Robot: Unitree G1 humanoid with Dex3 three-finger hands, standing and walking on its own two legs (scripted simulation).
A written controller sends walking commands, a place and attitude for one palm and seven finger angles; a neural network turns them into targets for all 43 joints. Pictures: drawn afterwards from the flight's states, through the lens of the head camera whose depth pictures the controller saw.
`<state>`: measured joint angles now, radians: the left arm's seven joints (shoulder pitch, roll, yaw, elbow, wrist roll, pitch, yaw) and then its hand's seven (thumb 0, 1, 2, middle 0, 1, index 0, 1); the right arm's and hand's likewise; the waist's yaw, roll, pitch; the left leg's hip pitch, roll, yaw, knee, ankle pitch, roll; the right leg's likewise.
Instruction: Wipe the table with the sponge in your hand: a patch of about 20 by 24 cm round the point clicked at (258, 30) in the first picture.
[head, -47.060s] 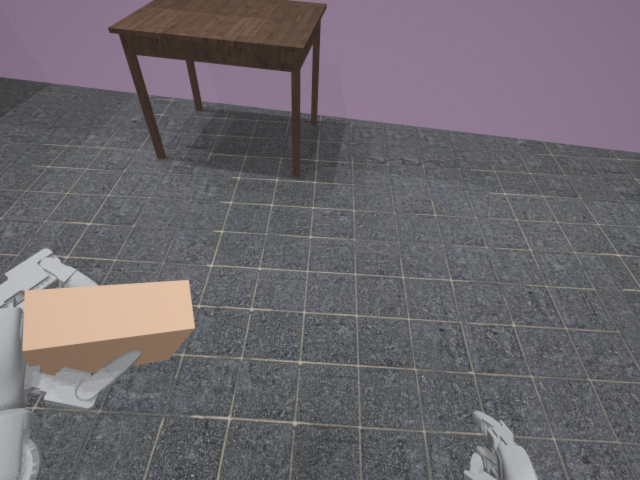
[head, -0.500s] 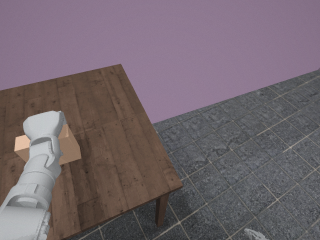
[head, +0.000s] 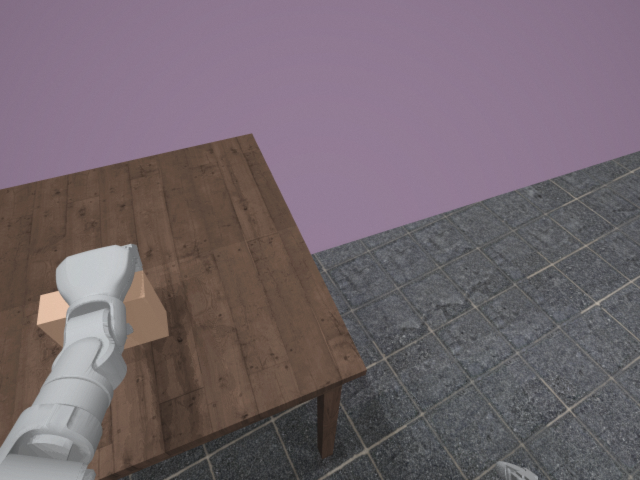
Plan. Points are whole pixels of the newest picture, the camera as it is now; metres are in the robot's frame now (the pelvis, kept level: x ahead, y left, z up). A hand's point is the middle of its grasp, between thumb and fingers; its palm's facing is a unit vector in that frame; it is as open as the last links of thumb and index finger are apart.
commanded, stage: wipe back along the first lane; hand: left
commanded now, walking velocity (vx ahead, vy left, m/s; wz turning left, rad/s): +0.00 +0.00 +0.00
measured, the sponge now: (115, 324) +0.33 +0.33 -0.05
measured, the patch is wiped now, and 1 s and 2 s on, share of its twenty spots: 1.00 1.00 1.00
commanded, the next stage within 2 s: lift the sponge slowly off the table in 1.10 s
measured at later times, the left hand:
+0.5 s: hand (119, 326) +0.30 +0.29 +0.01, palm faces -0.07 -0.03 -1.00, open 9.0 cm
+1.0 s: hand (125, 363) +0.25 +0.26 +0.01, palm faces -0.03 -0.06 -1.00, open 9.0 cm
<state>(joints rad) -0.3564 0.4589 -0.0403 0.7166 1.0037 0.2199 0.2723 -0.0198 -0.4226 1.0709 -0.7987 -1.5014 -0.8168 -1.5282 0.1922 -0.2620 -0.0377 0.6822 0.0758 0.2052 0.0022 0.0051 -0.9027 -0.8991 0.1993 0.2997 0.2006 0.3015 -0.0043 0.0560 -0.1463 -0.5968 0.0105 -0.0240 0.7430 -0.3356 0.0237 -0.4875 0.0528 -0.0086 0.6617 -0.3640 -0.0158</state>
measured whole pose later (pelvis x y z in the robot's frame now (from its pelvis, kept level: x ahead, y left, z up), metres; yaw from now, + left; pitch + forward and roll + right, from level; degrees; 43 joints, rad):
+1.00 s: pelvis +0.01 -0.01 +0.01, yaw +0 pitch +5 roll -1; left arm 0.11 0.34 -0.14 0.21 1.00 0.36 0.29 0.03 -0.41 1.07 -0.77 -1.53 -0.82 -1.52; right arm 0.09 -0.26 -0.02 0.63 0.07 0.16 0.01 0.01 -0.90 -0.90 0.20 0.30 0.20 0.30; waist 0.06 0.07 -0.13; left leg -0.42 0.00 -0.01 0.68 -0.34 0.02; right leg -0.33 0.04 0.01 0.63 -0.38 -0.02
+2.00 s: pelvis +0.00 -0.02 +0.01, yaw +0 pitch -1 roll -1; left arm 0.16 0.36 -0.15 0.09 0.96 0.32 0.19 0.00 -0.45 1.06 -0.84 -1.46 -0.88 -1.45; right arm 0.04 -0.25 -0.02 0.67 0.06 0.11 -0.02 0.01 -0.90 -0.90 0.20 0.30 0.20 0.30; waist 0.09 0.09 -0.06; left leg -0.29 0.01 -0.02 0.59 -0.29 0.00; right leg -0.21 0.05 0.00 0.56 -0.34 -0.04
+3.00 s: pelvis +0.00 -0.03 +0.02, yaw +0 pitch -4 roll +0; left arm 0.16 0.43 -0.13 -0.14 0.92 0.36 0.04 -0.01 -0.45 1.06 -0.84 -1.46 -0.88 -1.45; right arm 0.00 -0.27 0.01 0.67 0.06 0.12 -0.02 0.01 -0.90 -0.90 0.20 0.30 0.20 0.30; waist 0.10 0.11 -0.02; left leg -0.16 0.02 -0.02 0.48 -0.24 -0.01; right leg -0.08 0.06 0.01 0.45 -0.30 -0.05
